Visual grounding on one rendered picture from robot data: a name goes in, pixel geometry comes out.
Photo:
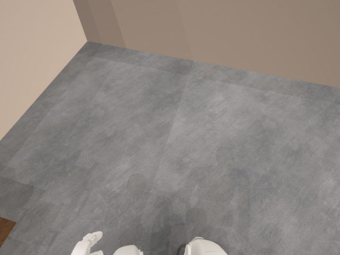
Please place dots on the right robot thigh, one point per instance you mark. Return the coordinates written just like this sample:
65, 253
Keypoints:
203, 247

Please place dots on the robot left hand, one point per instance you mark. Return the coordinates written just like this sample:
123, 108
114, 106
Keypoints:
83, 247

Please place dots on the cabinet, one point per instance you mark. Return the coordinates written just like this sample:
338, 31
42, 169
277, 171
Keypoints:
5, 228

